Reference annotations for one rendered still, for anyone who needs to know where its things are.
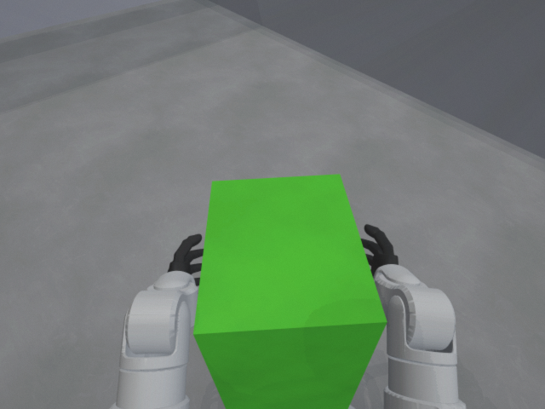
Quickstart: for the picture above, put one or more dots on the robot right hand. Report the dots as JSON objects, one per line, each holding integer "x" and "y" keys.
{"x": 382, "y": 250}

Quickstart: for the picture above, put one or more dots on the robot left hand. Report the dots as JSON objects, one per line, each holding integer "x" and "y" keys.
{"x": 183, "y": 256}

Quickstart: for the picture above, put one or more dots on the carton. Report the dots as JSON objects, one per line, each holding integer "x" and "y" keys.
{"x": 288, "y": 314}

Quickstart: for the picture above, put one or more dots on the robot right forearm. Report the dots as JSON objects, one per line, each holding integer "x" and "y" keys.
{"x": 421, "y": 342}

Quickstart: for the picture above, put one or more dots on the robot left forearm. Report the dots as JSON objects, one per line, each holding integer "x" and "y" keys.
{"x": 155, "y": 345}

